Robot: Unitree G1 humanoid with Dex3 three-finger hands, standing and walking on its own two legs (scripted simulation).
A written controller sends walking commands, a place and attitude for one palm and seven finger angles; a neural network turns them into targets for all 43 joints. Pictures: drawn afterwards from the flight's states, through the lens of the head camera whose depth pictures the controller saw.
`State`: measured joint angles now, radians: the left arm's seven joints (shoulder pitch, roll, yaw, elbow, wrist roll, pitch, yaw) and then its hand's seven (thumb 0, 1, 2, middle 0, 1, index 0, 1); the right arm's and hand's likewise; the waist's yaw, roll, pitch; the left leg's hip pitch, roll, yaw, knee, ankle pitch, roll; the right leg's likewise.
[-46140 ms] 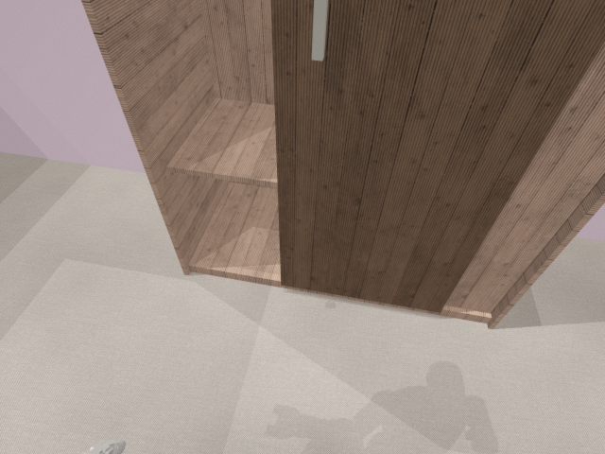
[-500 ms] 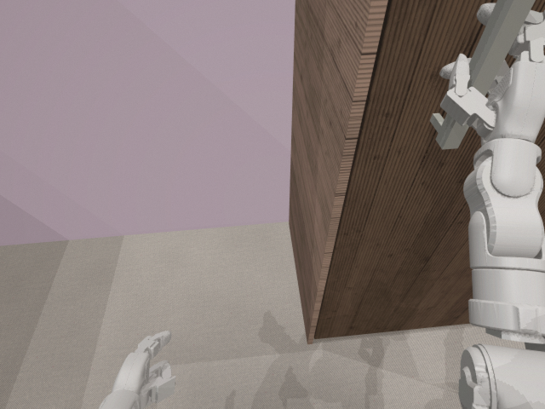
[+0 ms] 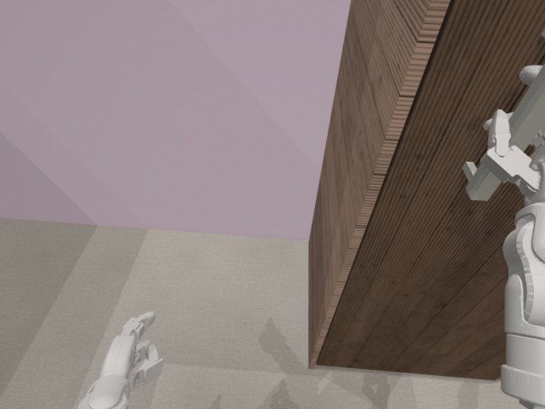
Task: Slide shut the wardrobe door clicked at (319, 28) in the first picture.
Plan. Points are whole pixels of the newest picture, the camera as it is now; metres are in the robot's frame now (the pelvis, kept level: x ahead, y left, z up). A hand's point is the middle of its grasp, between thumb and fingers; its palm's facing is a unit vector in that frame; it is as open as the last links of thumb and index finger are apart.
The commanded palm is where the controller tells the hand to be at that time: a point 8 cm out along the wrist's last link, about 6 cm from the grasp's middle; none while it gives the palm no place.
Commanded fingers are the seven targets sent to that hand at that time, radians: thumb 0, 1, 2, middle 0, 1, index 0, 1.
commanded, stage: stop walking and hold the door there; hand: right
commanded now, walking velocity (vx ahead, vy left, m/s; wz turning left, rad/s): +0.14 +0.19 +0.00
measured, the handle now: (511, 121) +0.39 -0.23 +0.27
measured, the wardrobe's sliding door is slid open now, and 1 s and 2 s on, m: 0.00 0.01 0.01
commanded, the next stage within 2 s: loosen the grip on the handle in 0.34 s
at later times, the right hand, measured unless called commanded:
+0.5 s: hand (505, 149) +0.35 -0.22 +0.26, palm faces +0.27 +0.95 -0.16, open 7.5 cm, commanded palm +0.31 -0.25 +0.25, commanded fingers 0.00 -0.42 -0.67 0.45 1.40 0.45 1.40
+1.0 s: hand (515, 152) +0.35 -0.23 +0.26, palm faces +0.29 +0.95 -0.09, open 14.9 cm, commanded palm +0.31 -0.27 +0.25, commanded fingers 0.00 0.55 -0.20 0.25 1.15 0.25 1.15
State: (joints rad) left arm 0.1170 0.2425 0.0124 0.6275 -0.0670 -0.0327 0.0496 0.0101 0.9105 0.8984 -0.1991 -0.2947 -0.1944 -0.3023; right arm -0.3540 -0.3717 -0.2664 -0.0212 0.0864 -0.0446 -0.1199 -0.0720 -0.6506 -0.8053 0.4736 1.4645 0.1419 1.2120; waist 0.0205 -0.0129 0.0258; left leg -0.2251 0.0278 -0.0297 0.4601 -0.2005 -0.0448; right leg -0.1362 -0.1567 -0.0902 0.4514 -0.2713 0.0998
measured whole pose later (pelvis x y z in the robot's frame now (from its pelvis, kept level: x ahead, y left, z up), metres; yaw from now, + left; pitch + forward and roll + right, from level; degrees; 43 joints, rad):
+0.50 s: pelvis -0.01 -0.02 -0.01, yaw -1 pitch -2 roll +0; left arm 0.17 0.19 0.03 0.72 -0.02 -0.09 0.03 0.01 0.91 0.90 -0.20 -0.30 -0.20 -0.30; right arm -0.50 -0.34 -0.20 0.05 0.04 -0.07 -0.05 -0.11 -0.59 -0.75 0.58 1.50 0.16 1.21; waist -0.04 0.01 0.06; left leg -0.27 0.06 -0.03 0.54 -0.23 -0.05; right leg -0.20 -0.13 -0.09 0.56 -0.31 0.08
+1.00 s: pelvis -0.03 +0.01 -0.01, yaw -3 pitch -1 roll +0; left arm 0.30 0.24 0.02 0.77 -0.04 -0.20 0.04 0.01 0.91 0.90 -0.20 -0.30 -0.20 -0.30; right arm -0.59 -0.37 -0.28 0.40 0.11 -0.32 0.02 -0.01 0.52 -0.22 0.47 1.34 0.17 1.15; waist -0.01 0.01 0.01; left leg -0.31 0.05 0.00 0.52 -0.20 -0.04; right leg -0.25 -0.11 -0.01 0.52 -0.26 0.06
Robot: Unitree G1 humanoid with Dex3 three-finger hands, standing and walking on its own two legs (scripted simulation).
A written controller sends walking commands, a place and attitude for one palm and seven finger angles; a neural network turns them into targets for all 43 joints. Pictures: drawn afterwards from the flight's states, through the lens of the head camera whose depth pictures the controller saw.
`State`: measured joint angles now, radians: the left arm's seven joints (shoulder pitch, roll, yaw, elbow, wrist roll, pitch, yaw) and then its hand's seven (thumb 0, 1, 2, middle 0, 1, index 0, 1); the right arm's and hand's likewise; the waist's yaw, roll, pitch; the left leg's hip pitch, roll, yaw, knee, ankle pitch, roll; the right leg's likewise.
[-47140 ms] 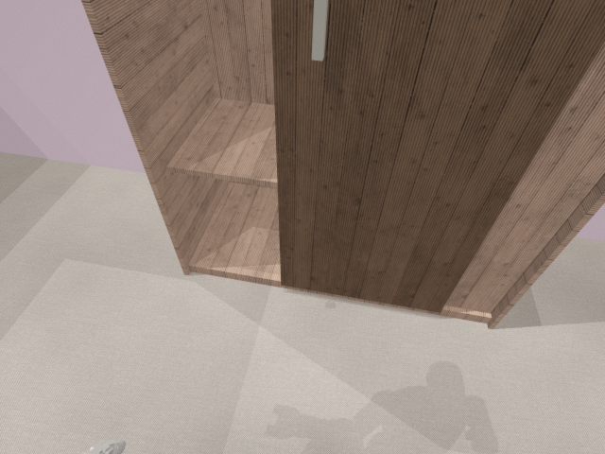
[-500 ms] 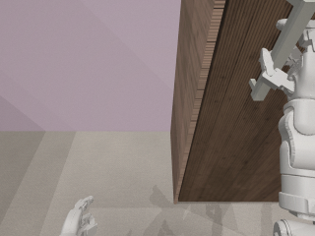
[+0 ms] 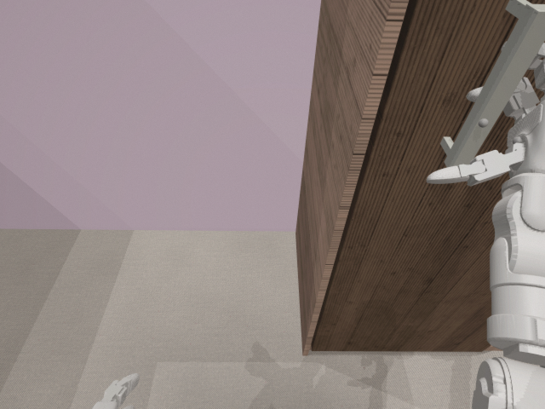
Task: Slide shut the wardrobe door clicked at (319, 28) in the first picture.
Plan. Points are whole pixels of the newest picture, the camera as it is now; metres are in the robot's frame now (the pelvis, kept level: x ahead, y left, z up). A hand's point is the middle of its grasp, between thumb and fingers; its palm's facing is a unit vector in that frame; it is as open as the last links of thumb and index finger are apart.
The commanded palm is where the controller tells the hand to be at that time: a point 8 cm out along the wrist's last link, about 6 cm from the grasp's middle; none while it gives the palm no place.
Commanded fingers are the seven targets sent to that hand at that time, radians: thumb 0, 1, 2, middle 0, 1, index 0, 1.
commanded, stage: loosen the grip on the handle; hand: right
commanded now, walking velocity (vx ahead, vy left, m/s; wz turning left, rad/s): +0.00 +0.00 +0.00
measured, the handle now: (483, 94) +0.42 -0.22 +0.28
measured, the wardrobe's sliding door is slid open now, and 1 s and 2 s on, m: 0.01 0.01 0.01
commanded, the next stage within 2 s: slip the hand off the handle in 0.02 s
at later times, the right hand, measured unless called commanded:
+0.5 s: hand (534, 125) +0.38 -0.27 +0.26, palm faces +0.34 +0.94 -0.05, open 14.7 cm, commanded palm +0.35 -0.31 +0.26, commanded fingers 0.00 0.55 -0.20 0.25 1.15 0.25 1.15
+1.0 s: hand out of the picture +0.34 -0.29 +0.27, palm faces +0.30 +0.95 -0.06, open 14.7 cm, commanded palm +0.29 -0.32 +0.26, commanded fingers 0.00 0.55 -0.20 0.25 1.15 0.25 1.15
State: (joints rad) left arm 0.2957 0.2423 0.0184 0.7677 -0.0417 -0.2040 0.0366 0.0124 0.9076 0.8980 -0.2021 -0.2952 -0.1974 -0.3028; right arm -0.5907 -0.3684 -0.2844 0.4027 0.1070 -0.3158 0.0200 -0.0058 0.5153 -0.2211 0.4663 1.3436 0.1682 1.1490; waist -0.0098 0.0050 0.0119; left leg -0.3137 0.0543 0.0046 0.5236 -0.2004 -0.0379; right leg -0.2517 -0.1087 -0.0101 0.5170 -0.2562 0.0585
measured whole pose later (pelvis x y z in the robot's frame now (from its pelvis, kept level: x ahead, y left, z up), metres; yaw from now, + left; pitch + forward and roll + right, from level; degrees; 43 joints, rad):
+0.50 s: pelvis +0.02 -0.02 +0.00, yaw +0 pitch +1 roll +0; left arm 0.23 0.20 -0.03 0.68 -0.02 -0.15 0.06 0.01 0.91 0.90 -0.20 -0.30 -0.20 -0.30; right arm -0.52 -0.38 -0.39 0.32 0.13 -0.20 0.04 -0.01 0.56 -0.20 0.44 1.24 0.25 1.15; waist -0.03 0.00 -0.03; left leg -0.31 0.08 -0.01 0.52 -0.22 -0.07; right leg -0.26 -0.08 -0.03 0.53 -0.28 0.06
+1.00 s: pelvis +0.02 -0.02 +0.00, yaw +0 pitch +0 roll +0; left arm 0.30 0.25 -0.01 0.67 -0.03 -0.15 0.06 0.01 0.91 0.90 -0.20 -0.30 -0.20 -0.30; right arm -0.37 -0.40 -0.48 0.17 0.23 -0.22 0.17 -0.01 0.56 -0.20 0.27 1.16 0.25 1.15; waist -0.03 -0.02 -0.04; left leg -0.32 0.08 -0.01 0.57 -0.25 -0.07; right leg -0.26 -0.08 -0.02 0.57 -0.31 0.06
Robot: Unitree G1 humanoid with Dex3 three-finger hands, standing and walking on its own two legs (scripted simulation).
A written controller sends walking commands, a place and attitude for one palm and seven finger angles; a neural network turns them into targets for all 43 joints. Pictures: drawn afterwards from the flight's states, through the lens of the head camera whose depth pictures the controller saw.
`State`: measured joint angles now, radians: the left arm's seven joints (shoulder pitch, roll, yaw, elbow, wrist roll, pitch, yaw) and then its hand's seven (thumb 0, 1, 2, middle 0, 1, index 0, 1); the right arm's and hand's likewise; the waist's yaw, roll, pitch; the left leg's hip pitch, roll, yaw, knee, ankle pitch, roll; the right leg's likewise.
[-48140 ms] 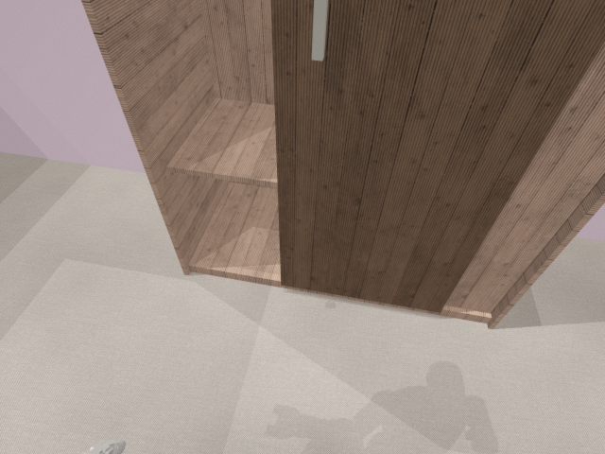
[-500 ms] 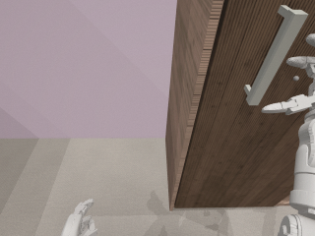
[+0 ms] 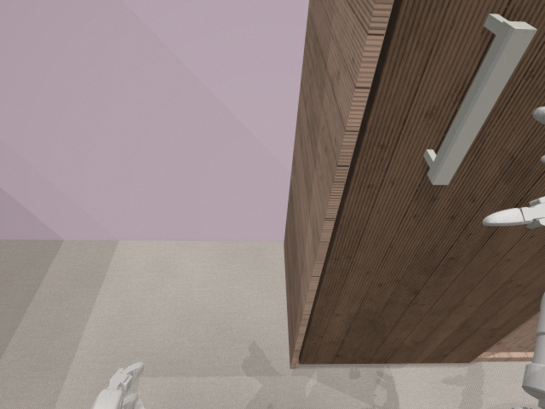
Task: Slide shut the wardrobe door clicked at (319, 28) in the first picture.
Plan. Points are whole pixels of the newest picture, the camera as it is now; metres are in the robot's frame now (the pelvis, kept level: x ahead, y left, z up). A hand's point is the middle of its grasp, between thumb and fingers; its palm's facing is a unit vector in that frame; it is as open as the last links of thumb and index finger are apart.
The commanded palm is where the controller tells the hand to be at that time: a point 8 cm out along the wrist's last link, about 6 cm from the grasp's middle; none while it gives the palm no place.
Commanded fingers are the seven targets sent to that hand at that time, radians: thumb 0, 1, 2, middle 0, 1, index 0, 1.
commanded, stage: slip the hand off the handle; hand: right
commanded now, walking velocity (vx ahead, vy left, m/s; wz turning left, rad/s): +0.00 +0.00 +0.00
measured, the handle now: (464, 108) +0.40 -0.21 +0.28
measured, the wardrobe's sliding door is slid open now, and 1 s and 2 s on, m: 0.01 0.01 0.01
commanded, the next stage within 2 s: draw the hand back to the body in 0.40 s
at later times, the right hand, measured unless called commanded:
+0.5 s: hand out of the picture +0.23 -0.27 +0.27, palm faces +0.33 +0.94 -0.10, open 14.7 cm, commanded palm +0.20 -0.30 +0.26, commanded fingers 0.00 0.55 -0.20 0.25 1.15 0.25 1.15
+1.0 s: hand out of the picture +0.21 -0.26 +0.23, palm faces +0.09 +0.99 -0.08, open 14.7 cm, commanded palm +0.17 -0.30 +0.23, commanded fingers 0.00 0.37 -0.29 0.24 1.04 0.24 1.04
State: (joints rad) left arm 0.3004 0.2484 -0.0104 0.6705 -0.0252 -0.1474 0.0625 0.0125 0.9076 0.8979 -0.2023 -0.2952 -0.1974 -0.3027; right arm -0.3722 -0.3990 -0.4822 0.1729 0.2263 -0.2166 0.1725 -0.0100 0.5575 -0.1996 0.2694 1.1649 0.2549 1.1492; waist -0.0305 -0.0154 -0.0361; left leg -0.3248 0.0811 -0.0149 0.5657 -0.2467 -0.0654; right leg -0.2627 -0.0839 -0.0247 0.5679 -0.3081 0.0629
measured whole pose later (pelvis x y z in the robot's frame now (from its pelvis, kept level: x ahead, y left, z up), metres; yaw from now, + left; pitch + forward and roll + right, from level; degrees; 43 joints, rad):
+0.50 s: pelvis +0.00 +0.01 +0.00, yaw -2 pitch -4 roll +0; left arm 0.22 0.24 -0.06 0.64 -0.01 -0.21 0.09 0.01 0.91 0.90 -0.20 -0.30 -0.20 -0.30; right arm -0.13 -0.36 -0.48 -0.15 0.31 -0.12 0.22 -0.01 0.56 -0.20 0.26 1.16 0.26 1.15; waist -0.11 -0.03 -0.01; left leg -0.23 0.09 0.03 0.57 -0.26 -0.06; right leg -0.19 -0.08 0.02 0.57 -0.31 0.07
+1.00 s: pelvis -0.01 +0.00 +0.00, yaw -2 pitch -7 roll +0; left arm 0.19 0.27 -0.10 0.60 -0.07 -0.24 0.07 0.01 0.91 0.90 -0.20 -0.30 -0.20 -0.30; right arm -0.05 -0.44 -0.46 -0.18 0.37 0.40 0.42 -0.01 0.54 -0.21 0.25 1.15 0.25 1.14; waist -0.11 -0.06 -0.03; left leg -0.16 0.09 0.02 0.51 -0.23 -0.06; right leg -0.12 -0.08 0.01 0.52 -0.28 0.06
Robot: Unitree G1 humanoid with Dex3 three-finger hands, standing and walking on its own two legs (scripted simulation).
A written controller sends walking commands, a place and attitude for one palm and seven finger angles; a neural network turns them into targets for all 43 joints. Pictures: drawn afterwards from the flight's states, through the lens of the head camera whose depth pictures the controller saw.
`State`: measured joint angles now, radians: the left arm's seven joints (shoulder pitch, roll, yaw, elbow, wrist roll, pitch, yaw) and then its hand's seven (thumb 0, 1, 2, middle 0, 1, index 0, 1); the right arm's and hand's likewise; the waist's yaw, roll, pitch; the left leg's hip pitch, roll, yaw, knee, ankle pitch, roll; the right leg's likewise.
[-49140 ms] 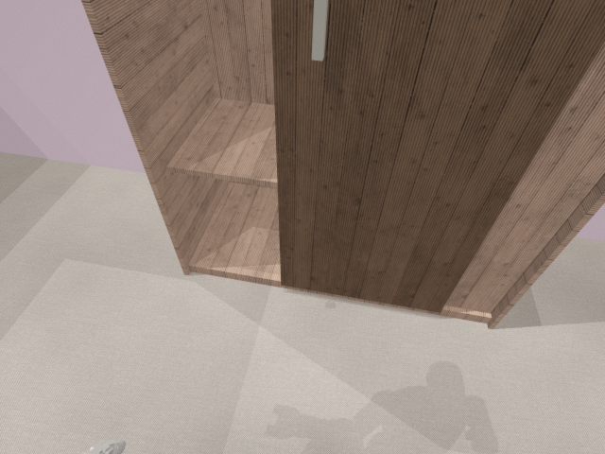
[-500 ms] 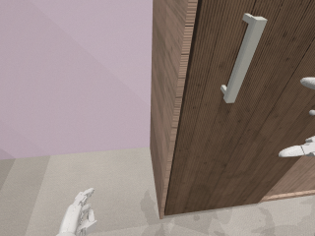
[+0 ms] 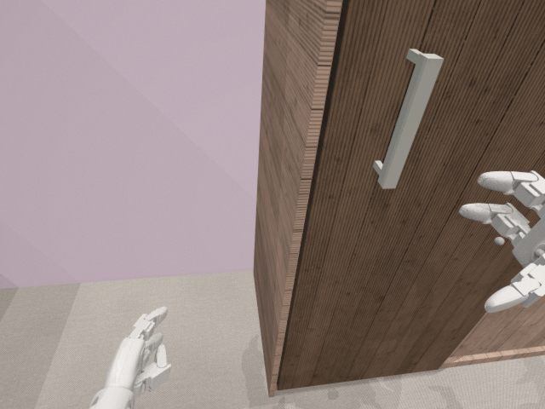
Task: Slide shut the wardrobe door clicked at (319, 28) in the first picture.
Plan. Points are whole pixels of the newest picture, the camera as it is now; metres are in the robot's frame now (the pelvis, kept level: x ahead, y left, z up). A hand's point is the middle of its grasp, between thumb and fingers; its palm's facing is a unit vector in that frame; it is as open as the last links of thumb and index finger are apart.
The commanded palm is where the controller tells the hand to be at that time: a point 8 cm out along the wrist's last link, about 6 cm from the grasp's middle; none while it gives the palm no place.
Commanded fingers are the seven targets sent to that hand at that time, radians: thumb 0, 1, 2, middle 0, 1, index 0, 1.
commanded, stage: draw the hand back to the body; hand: right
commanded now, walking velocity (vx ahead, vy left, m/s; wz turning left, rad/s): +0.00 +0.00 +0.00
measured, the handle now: (399, 122) +0.42 -0.20 +0.28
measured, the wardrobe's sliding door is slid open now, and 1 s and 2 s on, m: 0.01 0.01 0.01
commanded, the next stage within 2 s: step back with the hand held close in 1.10 s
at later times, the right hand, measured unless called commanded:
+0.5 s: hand (500, 264) +0.22 -0.27 +0.19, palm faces +0.48 +0.81 -0.33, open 11.0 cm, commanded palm +0.17 -0.30 +0.19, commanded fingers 0.00 -0.54 -0.73 0.21 0.51 0.21 0.51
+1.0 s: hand (496, 280) +0.21 -0.27 +0.17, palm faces +0.50 +0.80 -0.34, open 7.5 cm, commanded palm +0.16 -0.30 +0.18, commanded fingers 0.00 -0.90 -0.90 0.20 0.30 0.20 0.30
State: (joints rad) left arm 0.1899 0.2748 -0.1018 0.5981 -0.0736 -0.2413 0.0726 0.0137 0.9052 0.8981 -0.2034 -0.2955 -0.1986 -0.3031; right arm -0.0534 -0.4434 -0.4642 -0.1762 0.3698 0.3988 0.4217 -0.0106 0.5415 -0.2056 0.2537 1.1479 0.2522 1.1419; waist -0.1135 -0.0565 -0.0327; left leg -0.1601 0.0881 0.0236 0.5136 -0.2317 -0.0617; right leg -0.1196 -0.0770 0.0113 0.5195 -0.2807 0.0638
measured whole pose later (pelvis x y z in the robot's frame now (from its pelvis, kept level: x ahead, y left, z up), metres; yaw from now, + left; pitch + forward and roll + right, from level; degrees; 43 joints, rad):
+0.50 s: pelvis +0.01 -0.01 +0.01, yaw +2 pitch -7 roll +0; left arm 0.25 0.22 -0.01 0.73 0.03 -0.25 0.08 0.02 0.91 0.90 -0.20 -0.30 -0.20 -0.30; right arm 0.30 -0.34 -0.36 -0.32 0.04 -0.15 -0.11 0.00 -0.18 -0.56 0.23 0.72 0.23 0.71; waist -0.08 -0.04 0.05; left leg -0.11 0.09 -0.01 0.42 -0.19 -0.08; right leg -0.05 -0.07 -0.03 0.44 -0.26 0.05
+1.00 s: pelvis +0.02 -0.01 +0.01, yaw +2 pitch -7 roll +0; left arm 0.21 0.21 -0.01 0.68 0.03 -0.22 0.09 0.01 0.91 0.90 -0.20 -0.30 -0.20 -0.30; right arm 0.37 -0.32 -0.34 -0.34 0.03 -0.13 -0.11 0.02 -0.87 -0.89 0.21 0.32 0.21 0.31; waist -0.10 -0.04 0.04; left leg -0.08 0.08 0.00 0.41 -0.20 -0.07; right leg -0.03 -0.09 -0.02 0.43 -0.27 0.06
